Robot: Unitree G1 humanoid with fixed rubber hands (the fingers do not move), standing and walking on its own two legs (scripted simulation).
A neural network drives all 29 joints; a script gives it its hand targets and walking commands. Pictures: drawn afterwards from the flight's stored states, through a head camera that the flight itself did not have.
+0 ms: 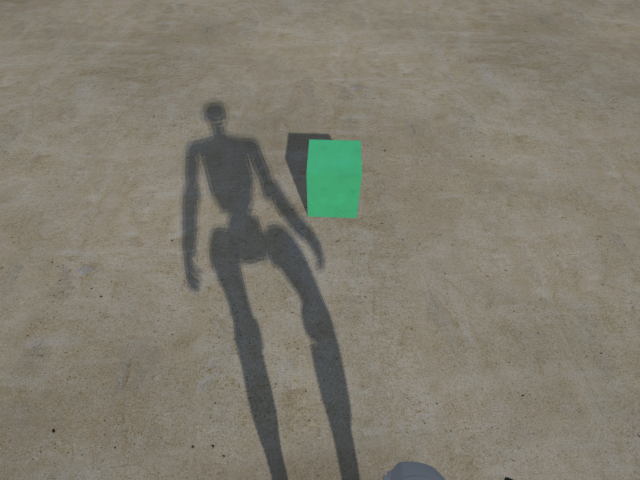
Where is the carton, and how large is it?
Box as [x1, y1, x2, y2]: [306, 139, 361, 217]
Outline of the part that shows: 309,139 306,171 308,216 356,217 361,178 360,141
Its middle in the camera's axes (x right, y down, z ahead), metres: +0.07 -0.27 +1.60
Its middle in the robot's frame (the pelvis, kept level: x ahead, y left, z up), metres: +1.25 -0.06 -0.65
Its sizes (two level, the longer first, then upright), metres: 0.210 0.200 0.250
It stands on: the floor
